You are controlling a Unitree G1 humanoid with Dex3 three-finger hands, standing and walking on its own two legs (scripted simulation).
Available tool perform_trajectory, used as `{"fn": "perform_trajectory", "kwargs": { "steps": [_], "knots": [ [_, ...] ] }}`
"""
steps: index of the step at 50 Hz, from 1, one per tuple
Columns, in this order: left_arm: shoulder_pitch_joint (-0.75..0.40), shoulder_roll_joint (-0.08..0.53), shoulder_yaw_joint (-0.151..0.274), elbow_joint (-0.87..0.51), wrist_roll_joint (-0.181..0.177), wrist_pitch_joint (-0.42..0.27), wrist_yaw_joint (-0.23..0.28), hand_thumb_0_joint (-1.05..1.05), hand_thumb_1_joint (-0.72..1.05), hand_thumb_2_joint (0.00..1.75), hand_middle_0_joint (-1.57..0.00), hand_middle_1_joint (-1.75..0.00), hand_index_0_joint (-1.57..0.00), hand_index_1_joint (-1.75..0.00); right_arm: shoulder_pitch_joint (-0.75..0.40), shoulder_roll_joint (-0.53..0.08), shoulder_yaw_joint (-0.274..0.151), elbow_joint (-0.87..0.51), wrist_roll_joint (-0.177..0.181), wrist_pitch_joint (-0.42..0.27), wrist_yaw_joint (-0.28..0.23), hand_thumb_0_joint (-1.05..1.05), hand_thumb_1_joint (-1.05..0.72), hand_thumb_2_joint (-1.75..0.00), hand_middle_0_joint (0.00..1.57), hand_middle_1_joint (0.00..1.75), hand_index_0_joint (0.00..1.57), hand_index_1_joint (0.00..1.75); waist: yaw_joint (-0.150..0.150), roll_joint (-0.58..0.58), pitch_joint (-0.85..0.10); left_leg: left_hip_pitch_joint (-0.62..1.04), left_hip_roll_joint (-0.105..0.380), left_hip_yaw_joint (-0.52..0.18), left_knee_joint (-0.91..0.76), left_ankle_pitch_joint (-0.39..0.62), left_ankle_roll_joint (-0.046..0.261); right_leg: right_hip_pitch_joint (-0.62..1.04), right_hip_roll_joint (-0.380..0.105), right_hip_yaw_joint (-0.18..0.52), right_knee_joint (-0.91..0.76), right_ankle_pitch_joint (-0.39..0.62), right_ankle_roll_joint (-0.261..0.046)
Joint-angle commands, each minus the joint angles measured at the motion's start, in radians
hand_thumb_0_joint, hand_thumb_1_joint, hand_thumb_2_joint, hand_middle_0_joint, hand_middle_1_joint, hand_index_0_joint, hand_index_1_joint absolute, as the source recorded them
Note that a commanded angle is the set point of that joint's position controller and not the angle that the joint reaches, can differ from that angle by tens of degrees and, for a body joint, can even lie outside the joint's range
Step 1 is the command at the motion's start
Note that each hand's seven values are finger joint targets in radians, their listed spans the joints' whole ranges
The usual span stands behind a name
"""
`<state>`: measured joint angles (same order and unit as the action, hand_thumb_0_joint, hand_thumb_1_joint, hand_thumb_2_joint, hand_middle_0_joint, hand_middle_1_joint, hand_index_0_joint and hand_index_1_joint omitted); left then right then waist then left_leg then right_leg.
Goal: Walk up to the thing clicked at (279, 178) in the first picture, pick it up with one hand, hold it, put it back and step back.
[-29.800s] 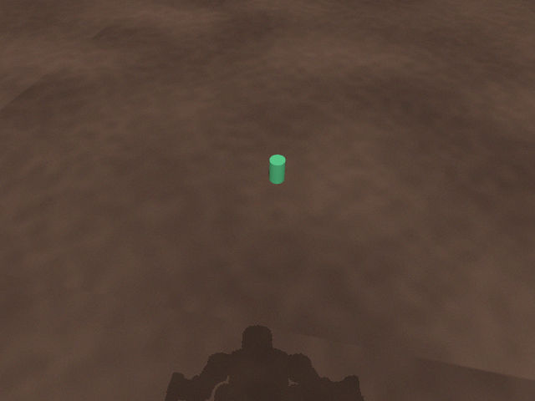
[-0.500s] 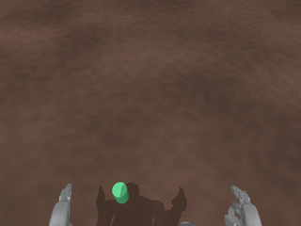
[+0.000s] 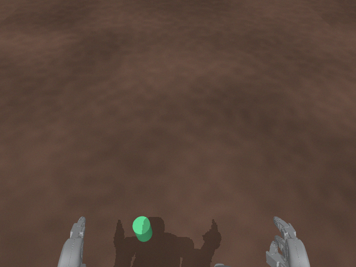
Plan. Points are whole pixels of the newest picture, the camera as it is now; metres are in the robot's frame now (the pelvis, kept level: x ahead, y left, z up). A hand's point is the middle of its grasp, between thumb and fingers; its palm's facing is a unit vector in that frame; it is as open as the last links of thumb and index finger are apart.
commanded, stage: home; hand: left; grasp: from the side
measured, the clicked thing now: (142, 229) +0.40 +0.18 -0.65
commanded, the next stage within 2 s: stand in 0.42 s
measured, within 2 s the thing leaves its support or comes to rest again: neither
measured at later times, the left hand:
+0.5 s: hand (100, 255) +0.17 +0.18 -0.06, palm faces +0.11 -0.95 -0.28, open 17.5 cm
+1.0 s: hand (93, 264) +0.16 +0.20 -0.09, palm faces -0.01 -0.95 -0.32, open 8.8 cm
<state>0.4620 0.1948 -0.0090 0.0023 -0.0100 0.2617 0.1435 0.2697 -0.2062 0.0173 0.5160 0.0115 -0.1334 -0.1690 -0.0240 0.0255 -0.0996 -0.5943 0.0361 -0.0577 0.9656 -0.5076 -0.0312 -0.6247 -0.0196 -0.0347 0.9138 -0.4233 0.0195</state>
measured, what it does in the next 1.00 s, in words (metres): stands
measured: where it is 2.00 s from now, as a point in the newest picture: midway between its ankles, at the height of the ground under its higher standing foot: outside the picture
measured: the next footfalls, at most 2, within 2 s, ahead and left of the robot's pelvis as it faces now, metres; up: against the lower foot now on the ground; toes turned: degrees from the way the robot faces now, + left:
none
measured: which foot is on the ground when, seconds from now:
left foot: down 0.00-1.00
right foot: down 0.00-1.00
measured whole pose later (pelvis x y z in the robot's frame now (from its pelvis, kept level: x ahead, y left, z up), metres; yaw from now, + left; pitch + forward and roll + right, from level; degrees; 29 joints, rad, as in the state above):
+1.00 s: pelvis -0.01 +0.01 +0.01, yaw +0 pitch +4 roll +0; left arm 0.29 0.26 -0.01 0.34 0.06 0.11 0.06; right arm 0.19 -0.25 0.02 0.69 -0.08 -0.06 -0.08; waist 0.01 -0.02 -0.01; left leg -0.49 0.01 -0.03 0.91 -0.48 -0.01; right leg -0.54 -0.04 -0.01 0.89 -0.41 0.02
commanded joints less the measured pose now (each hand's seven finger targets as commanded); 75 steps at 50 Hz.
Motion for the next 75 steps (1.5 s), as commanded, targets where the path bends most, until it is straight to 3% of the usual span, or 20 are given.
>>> {"fn": "perform_trajectory", "kwargs": {
  "steps": [1, 3, 6, 16, 26, 29, 33, 37, 44, 45, 46, 47, 49, 51, 54, 60, 65, 69, 73, 75],
  "knots": [
    [-0.034, 0.094, 0.047, -0.190, 0.012, -0.050, 0.006, 0.00, -0.60, 0.03, -0.04, -0.05, -0.04, -0.05, -0.062, -0.119, -0.049, -0.155, -0.003, -0.059, -0.014, 0.00, -0.90, -0.90, 0.20, 0.30, 0.20, 0.30, -0.005, 0.002, -0.090, 0.019, -0.031, 0.045, -0.167, 0.228, 0.028, 0.114, 0.035, -0.038, -0.136, 0.167, -0.023],
    [-0.032, 0.108, 0.068, -0.191, 0.012, -0.052, 0.007, 0.00, -0.59, 0.03, -0.05, -0.05, -0.05, -0.05, -0.057, -0.117, -0.051, -0.156, -0.004, -0.059, -0.016, 0.00, -0.90, -0.90, 0.20, 0.30, 0.20, 0.30, 0.001, -0.002, -0.109, 0.016, -0.035, 0.050, -0.156, 0.234, 0.031, 0.128, 0.030, -0.032, -0.142, 0.176, -0.021],
    [-0.027, 0.097, 0.053, -0.190, 0.011, -0.049, 0.007, 0.00, -0.58, 0.04, -0.05, -0.05, -0.05, -0.05, -0.067, -0.118, -0.049, -0.162, -0.003, -0.060, -0.015, 0.00, -0.90, -0.90, 0.20, 0.30, 0.20, 0.30, 0.004, -0.007, -0.079, 0.006, -0.032, 0.048, -0.169, 0.196, 0.030, 0.108, 0.033, -0.037, -0.147, 0.140, -0.021],
    [-0.001, 0.101, 0.056, -0.205, 0.011, -0.046, 0.007, 0.00, -0.57, 0.04, -0.05, -0.05, -0.05, -0.05, -0.057, -0.116, -0.048, -0.159, -0.004, -0.058, -0.013, 0.00, -0.90, -0.90, 0.20, 0.30, 0.20, 0.30, 0.005, 0.034, -0.129, 0.033, -0.030, 0.039, -0.154, 0.311, 0.020, 0.132, 0.033, -0.041, -0.114, 0.229, -0.027],
    [-0.013, 0.097, 0.055, -0.189, 0.011, -0.042, 0.006, 0.00, -0.57, 0.05, -0.05, -0.05, -0.05, -0.05, -0.064, -0.113, -0.047, -0.162, -0.005, -0.057, -0.016, 0.00, -0.90, -0.90, 0.20, 0.30, 0.20, 0.30, 0.003, -0.017, -0.093, 0.007, -0.038, 0.057, -0.149, 0.222, 0.033, 0.122, 0.025, -0.029, -0.155, 0.172, -0.017],
    [-0.008, 0.104, 0.063, -0.217, 0.010, -0.041, 0.006, 0.00, -0.33, 0.29, -0.20, -0.29, -0.20, -0.29, -0.054, -0.113, -0.049, -0.158, -0.005, -0.059, -0.018, 0.00, -0.90, -0.90, 0.20, 0.30, 0.20, 0.30, 0.007, 0.013, -0.121, 0.030, -0.036, 0.054, -0.145, 0.266, 0.029, 0.132, 0.027, -0.031, -0.137, 0.207, -0.019],
    [-0.007, 0.097, 0.057, -0.204, 0.012, -0.038, 0.005, 0.00, -0.01, 0.61, -0.20, -0.30, -0.20, -0.30, -0.048, -0.114, -0.050, -0.154, -0.006, -0.057, -0.019, 0.00, -0.90, -0.90, 0.20, 0.30, 0.20, 0.30, -0.003, -0.009, -0.135, 0.037, -0.035, 0.056, -0.132, 0.304, 0.030, 0.143, 0.025, -0.027, -0.131, 0.253, -0.018],
    [-0.020, 0.097, 0.062, -0.194, 0.012, -0.036, 0.007, 0.00, 0.31, 0.90, -0.20, -0.30, -0.20, -0.30, -0.054, -0.111, -0.049, -0.157, -0.006, -0.058, -0.021, 0.00, -0.90, -0.90, 0.20, 0.30, 0.20, 0.30, -0.001, -0.004, -0.112, 0.021, -0.034, 0.054, -0.145, 0.242, 0.031, 0.124, 0.027, -0.030, -0.144, 0.191, -0.018],
    [-0.014, 0.092, 0.048, -0.202, 0.009, -0.034, 0.006, 0.00, 0.87, 0.90, -0.20, -0.30, -0.20, -0.30, -0.060, -0.116, -0.047, -0.160, -0.004, -0.060, -0.019, 0.00, -0.90, -0.90, 0.20, 0.30, 0.20, 0.30, 0.003, 0.014, -0.088, 0.013, -0.030, 0.042, -0.171, 0.214, 0.027, 0.109, 0.032, -0.039, -0.135, 0.153, -0.023],
    [-0.205, 0.231, 0.098, 0.149, 0.102, -0.155, -0.044, 0.00, 0.90, 0.90, -0.20, -0.30, -0.20, -0.30, -0.122, -0.264, -0.085, 0.052, -0.126, 0.015, 0.041, 0.00, -0.90, -0.90, 0.20, 0.30, 0.20, 0.30, 0.039, -0.062, 0.056, 0.048, 0.000, -0.012, -0.205, 0.320, 0.061, 0.214, -0.044, 0.061, -0.172, 0.197, -0.086],
    [-0.173, 0.249, 0.107, 0.247, 0.116, -0.200, -0.070, 0.00, 0.90, 0.90, -0.20, -0.30, -0.20, -0.30, -0.085, -0.268, -0.094, 0.094, -0.132, 0.044, 0.067, 0.00, -0.90, -0.90, 0.20, 0.30, 0.20, 0.30, 0.037, -0.094, -0.028, 0.112, 0.009, 0.013, -0.190, 0.358, 0.083, 0.248, -0.064, 0.082, -0.162, 0.260, -0.113],
    [-0.176, 0.248, 0.103, 0.288, 0.112, -0.227, -0.081, 0.00, 0.90, 0.90, -0.20, -0.30, -0.20, -0.30, -0.076, -0.254, -0.092, 0.104, -0.124, 0.056, 0.080, 0.00, -0.90, -0.90, 0.20, 0.30, 0.20, 0.30, 0.030, -0.088, -0.045, 0.142, 0.008, 0.010, -0.195, 0.386, 0.089, 0.258, -0.067, 0.098, -0.159, 0.285, -0.122],
    [-0.187, 0.252, 0.091, 0.349, 0.084, -0.258, -0.103, 0.00, 0.90, 0.90, -0.20, -0.30, -0.20, -0.30, -0.098, -0.249, -0.094, 0.112, -0.097, 0.068, 0.108, 0.00, -0.90, -0.90, 0.20, 0.30, 0.20, 0.30, 0.037, -0.010, -0.021, 0.173, 0.007, -0.023, -0.256, 0.325, 0.102, 0.239, -0.062, 0.083, -0.171, 0.213, -0.106],
    [-0.210, 0.254, 0.086, 0.427, 0.066, -0.272, -0.114, 0.00, 0.90, 0.90, -0.20, -0.30, -0.20, -0.30, -0.099, -0.249, -0.096, 0.138, -0.071, 0.071, 0.132, 0.00, -0.90, -0.90, 0.20, 0.30, 0.20, 0.30, 0.047, -0.003, -0.001, 0.183, 0.000, -0.026, -0.296, 0.249, 0.091, 0.250, -0.066, 0.094, -0.202, 0.164, -0.097],
    [-0.238, 0.264, 0.087, 0.534, 0.058, -0.286, -0.118, 0.00, 0.90, 0.90, -0.20, -0.30, -0.20, -0.30, -0.126, -0.243, -0.101, 0.178, -0.065, 0.077, 0.145, 0.00, -0.90, -0.90, 0.20, 0.30, 0.20, 0.30, 0.050, 0.003, 0.005, 0.189, 0.008, -0.044, -0.346, 0.213, 0.090, 0.289, -0.062, 0.085, -0.240, 0.166, -0.082],
    [-0.281, 0.286, 0.085, 0.692, 0.055, -0.302, -0.112, 0.00, 0.90, 0.90, -0.20, -0.30, -0.20, -0.30, -0.111, -0.254, -0.103, 0.263, -0.059, 0.092, 0.147, 0.00, -0.90, -0.90, 0.20, 0.30, 0.20, 0.30, 0.037, -0.031, 0.041, 0.243, 0.010, -0.049, -0.391, 0.279, 0.084, 0.350, -0.085, 0.098, -0.323, 0.244, -0.075],
    [-0.278, 0.289, 0.077, 0.806, 0.041, -0.295, -0.109, 0.00, 0.90, 0.90, -0.20, -0.30, -0.20, -0.30, -0.100, -0.276, -0.100, 0.341, -0.055, 0.102, 0.145, 0.00, -0.90, -0.90, 0.20, 0.30, 0.20, 0.30, 0.040, 0.014, 0.075, 0.287, 0.035, -0.076, -0.484, 0.283, 0.077, 0.394, -0.082, 0.082, -0.380, 0.234, -0.064],
    [-0.284, 0.305, 0.072, 0.884, 0.040, -0.292, -0.110, 0.00, 0.90, 0.90, -0.20, -0.30, -0.20, -0.30, -0.105, -0.283, -0.091, 0.391, -0.048, 0.110, 0.145, 0.00, -0.90, -0.90, 0.20, 0.30, 0.20, 0.30, 0.036, -0.006, 0.120, 0.298, 0.034, -0.078, -0.556, 0.221, 0.068, 0.416, -0.088, 0.094, -0.456, 0.169, -0.056],
    [-0.300, 0.312, 0.067, 0.947, 0.036, -0.291, -0.111, 0.00, 0.90, 0.90, -0.20, -0.30, -0.20, -0.30, -0.101, -0.289, -0.084, 0.437, -0.043, 0.110, 0.145, 0.00, -0.90, -0.90, 0.20, 0.30, 0.20, 0.30, 0.033, -0.008, 0.112, 0.340, 0.043, -0.080, -0.596, 0.273, 0.062, 0.462, -0.097, 0.089, -0.487, 0.220, -0.048],
    [-0.299, 0.317, 0.063, 0.976, 0.034, -0.295, -0.110, 0.00, 0.90, 0.90, -0.20, -0.30, -0.20, -0.30, -0.104, -0.289, -0.083, 0.459, -0.039, 0.108, 0.143, 0.00, -0.90, -0.90, 0.20, 0.30, 0.20, 0.30, 0.033, -0.027, 0.111, 0.385, 0.042, -0.066, -0.583, 0.356, 0.055, 0.463, -0.107, 0.095, -0.508, 0.274, -0.048]
  ]
}}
